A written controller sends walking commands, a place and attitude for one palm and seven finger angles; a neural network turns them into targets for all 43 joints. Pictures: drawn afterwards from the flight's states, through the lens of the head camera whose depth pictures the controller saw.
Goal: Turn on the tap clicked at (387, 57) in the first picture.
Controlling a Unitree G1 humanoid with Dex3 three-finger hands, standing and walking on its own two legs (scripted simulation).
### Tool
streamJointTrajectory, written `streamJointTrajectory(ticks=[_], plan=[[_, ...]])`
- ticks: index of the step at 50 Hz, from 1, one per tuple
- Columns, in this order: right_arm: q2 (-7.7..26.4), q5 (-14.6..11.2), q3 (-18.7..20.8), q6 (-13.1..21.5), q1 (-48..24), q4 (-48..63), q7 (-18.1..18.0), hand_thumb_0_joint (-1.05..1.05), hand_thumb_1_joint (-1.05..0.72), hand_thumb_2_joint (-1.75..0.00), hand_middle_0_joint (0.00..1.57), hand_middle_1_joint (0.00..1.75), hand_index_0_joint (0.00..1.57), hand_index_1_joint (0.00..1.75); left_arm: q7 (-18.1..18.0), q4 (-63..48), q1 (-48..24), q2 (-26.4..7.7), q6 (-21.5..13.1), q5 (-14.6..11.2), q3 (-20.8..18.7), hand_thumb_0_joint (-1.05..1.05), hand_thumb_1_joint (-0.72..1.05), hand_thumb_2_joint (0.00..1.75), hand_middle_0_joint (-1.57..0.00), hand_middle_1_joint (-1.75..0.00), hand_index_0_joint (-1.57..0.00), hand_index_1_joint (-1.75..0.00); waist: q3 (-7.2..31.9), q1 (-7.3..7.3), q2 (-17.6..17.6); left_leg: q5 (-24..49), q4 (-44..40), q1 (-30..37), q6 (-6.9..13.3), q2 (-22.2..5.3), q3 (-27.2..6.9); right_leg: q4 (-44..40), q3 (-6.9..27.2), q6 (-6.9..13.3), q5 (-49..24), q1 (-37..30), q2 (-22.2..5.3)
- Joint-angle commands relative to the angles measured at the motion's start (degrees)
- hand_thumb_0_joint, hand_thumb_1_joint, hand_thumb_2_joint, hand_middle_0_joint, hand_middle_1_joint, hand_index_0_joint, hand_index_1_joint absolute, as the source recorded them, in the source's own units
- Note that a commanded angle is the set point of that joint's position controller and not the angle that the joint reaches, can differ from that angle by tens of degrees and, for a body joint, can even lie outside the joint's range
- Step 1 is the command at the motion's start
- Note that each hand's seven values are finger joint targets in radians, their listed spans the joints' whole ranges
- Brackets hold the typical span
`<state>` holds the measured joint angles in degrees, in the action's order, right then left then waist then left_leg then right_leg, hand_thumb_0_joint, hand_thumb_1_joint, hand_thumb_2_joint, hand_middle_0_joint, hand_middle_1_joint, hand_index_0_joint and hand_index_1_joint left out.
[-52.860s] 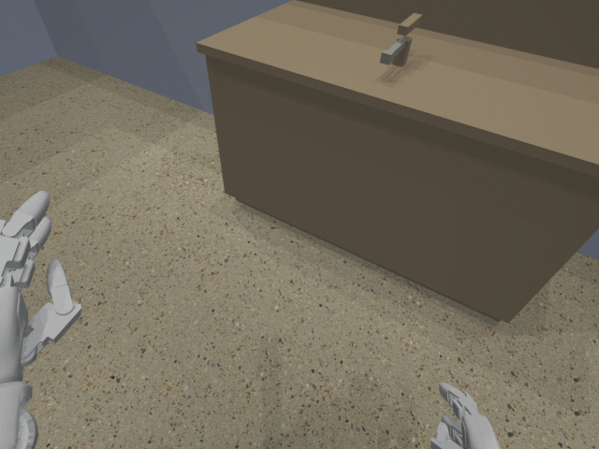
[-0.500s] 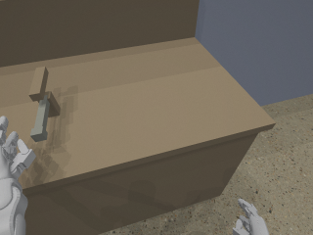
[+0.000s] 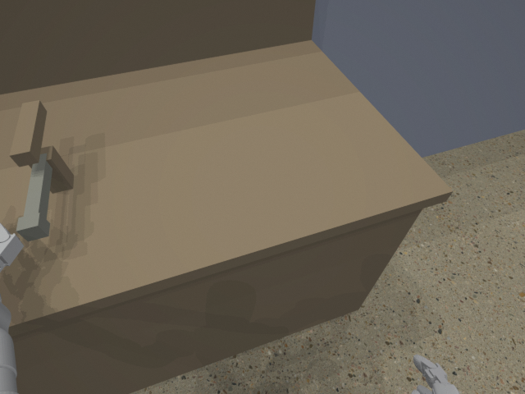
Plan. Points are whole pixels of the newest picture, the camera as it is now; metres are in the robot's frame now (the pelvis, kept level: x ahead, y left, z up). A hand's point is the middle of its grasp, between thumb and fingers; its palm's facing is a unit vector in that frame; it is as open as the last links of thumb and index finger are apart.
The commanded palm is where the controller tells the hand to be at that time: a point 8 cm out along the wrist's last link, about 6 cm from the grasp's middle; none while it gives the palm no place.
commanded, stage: reach beside the lever's end, fingers flat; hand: left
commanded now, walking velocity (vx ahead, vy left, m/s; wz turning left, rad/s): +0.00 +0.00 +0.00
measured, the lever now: (33, 227) +0.32 +0.36 +0.09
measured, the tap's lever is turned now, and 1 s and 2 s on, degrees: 0 0 22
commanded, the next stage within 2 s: push the lever round in 0.44 s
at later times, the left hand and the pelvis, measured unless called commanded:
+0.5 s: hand (1, 245) +0.29 +0.39 +0.09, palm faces +0.61 -0.78 -0.12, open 7.8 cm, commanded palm +0.24 +0.42 +0.09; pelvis +0.01 +0.02 +0.00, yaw +0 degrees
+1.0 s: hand (17, 246) +0.29 +0.37 +0.08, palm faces +0.60 -0.79 -0.10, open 7.8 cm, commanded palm +0.24 +0.40 +0.09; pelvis +0.00 +0.02 +0.00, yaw +0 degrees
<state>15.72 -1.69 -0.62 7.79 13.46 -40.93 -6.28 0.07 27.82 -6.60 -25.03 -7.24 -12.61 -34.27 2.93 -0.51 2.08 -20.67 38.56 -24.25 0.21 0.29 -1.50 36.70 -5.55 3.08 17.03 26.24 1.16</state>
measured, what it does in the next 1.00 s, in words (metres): stands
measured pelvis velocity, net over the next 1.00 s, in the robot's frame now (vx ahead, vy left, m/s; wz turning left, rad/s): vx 0.00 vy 0.02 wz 0.00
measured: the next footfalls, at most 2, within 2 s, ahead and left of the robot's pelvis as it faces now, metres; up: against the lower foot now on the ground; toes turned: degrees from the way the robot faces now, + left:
none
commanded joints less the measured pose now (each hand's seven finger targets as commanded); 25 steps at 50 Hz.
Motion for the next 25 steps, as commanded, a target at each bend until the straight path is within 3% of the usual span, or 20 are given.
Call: streamJointTrajectory(ticks=[1,2,3,4,6,7,10,12,15,17,21,22,25], plan=[[8.3,-0.1,3.1,2.0,-1.3,6.5,-0.4,0.0,-0.9,-0.9,0.2,0.3,0.2,0.3,0.5,-9.6,-15.9,-22.3,-6.5,0.5,-6.2,0.0,0.9,0.9,-0.15,-0.15,-0.15,-0.15,12.7,0.17,2.5,13.6,-4.1,-1.5,2.1,1.1,-0.6,-4.0,4.9,-2.2,-12.7,-10.9,-1.4],[8.2,0.0,3.3,1.9,-1.0,6.4,-0.5,0.0,-0.9,-0.9,0.2,0.3,0.2,0.3,0.7,-10.0,-16.5,-23.2,-7.3,0.9,-6.9,0.0,0.9,0.9,-0.15,-0.15,-0.15,-0.15,13.7,0.12,3.4,15.1,-3.7,-0.8,2.2,0.9,-0.5,-3.5,4.8,-2.1,-14.0,-11.3,-1.4],[8.3,-0.1,3.3,1.8,-0.6,6.5,-0.4,0.0,-0.9,-0.9,0.2,0.3,0.2,0.3,1.6,-9.6,-16.2,-21.9,-7.5,0.8,-5.4,0.0,0.9,0.9,-0.15,-0.15,-0.15,-0.15,14.7,0.25,5.0,15.3,-3.6,-0.4,2.2,1.1,-0.3,-3.4,4.9,-2.1,-14.2,-11.2,-1.4],[8.4,-0.1,3.4,1.8,-0.3,6.4,-0.4,0.0,-0.9,-0.9,0.2,0.3,0.2,0.3,2.1,-8.5,-15.3,-23.0,-7.7,0.7,-6.4,0.0,0.9,0.9,-0.15,-0.15,-0.15,-0.15,14.3,0.06,4.8,15.3,-3.5,-0.4,2.2,0.9,-0.4,-3.4,4.8,-2.0,-14.1,-10.9,-1.3],[8.6,-0.2,3.3,1.7,0.0,6.5,-0.4,0.0,-0.9,-0.9,0.2,0.3,0.2,0.3,3.3,-7.8,-16.4,-21.4,-7.8,0.3,-4.3,0.0,0.9,0.9,-0.15,-0.15,-0.15,-0.15,14.4,0.7,3.9,15.0,-3.4,-0.5,2.3,0.9,-0.5,-3.3,4.8,-2.0,-13.9,-10.3,-1.2],[8.6,-0.2,3.4,1.6,0.1,6.5,-0.4,0.0,-0.9,-0.9,0.2,0.3,0.2,0.3,3.7,-7.6,-15.2,-21.5,-7.8,0.3,-4.9,0.0,0.9,0.9,-0.15,-0.15,-0.15,-0.15,14.6,0.28,4.5,16.0,-3.3,-0.1,2.3,0.7,-0.6,-3.3,4.6,-1.9,-14.6,-10.3,-1.1],[9.0,-0.2,3.8,1.4,0.9,7.1,-0.2,0.0,-0.9,-0.9,0.2,0.3,0.2,0.3,4.5,-6.7,-11.0,-22.5,-7.6,-0.9,-7.0,0.0,0.9,0.9,-0.15,-0.15,-0.15,-0.15,16.2,-0.88,0.9,17.9,-3.4,-0.7,2.2,0.7,-1.1,-2.8,4.2,-2.0,-16.4,-12.0,-1.0],[8.8,-0.2,3.9,1.3,0.7,7.3,0.0,0.0,-0.9,-0.9,0.2,0.3,0.2,0.3,4.2,-7.3,-8.4,-23.1,-7.7,-1.1,-8.5,0.0,0.9,0.9,-0.15,-0.15,-0.15,-0.15,16.2,-1.87,2.0,19.4,-3.5,-0.4,2.1,0.6,-1.0,-2.7,4.1,-2.0,-17.6,-12.7,-1.2],[8.4,-0.1,3.8,1.4,0.4,7.7,0.4,0.0,-0.9,-0.9,0.2,0.3,0.2,0.3,3.1,-9.9,-8.9,-21.3,-8.1,-0.9,-7.2,0.0,0.9,0.9,-0.15,-0.15,-0.15,-0.15,14.4,-1.47,4.8,19.4,-4.1,0.6,1.7,0.5,-1.3,-2.9,3.6,-1.7,-15.6,-10.2,-0.9],[8.3,0.0,3.9,1.4,0.2,7.9,0.4,0.0,-0.9,-0.9,0.2,0.3,0.2,0.3,2.2,-11.6,-8.4,-21.8,-8.7,-0.5,-8.1,0.0,0.9,0.9,-0.15,-0.15,-0.15,-0.15,13.9,-1.56,4.6,20.1,-4.1,1.1,1.6,0.2,-1.5,-2.9,3.4,-1.7,-15.3,-10.0,-0.8],[8.3,0.2,3.9,1.7,0.1,8.0,0.4,0.0,-0.9,-0.9,0.2,0.3,0.2,0.3,1.9,-13.5,-8.6,-19.2,-9.2,-0.7,-6.1,0.0,0.9,0.9,-0.15,-0.15,-0.15,-0.15,13.0,-0.6,3.4,19.0,-4.4,1.4,1.2,0.2,-2.0,-2.7,3.0,-1.6,-13.3,-8.3,-0.5],[8.1,0.1,3.8,1.8,-0.4,7.6,0.1,0.0,-0.9,-0.9,0.2,0.3,0.2,0.3,1.8,-14.8,-10.1,-19.4,-9.6,-0.4,-6.0,0.0,0.9,0.9,-0.15,-0.15,-0.15,-0.15,12.6,-0.48,5.7,19.5,-4.4,2.3,1.1,0.0,-2.0,-2.8,3.1,-1.4,-13.1,-7.8,-0.6],[8.1,0.1,3.7,2.3,-0.7,7.7,-0.3,0.0,-0.9,-0.9,0.2,0.3,0.2,0.3,2.5,-15.6,-11.1,-16.8,-9.1,-0.8,-3.2,0.0,0.9,0.9,-0.15,-0.15,-0.15,-0.15,12.3,-0.04,5.8,17.8,-5.0,3.3,0.4,0.0,-2.6,-2.9,2.7,-1.3,-10.5,-6.3,-0.5]])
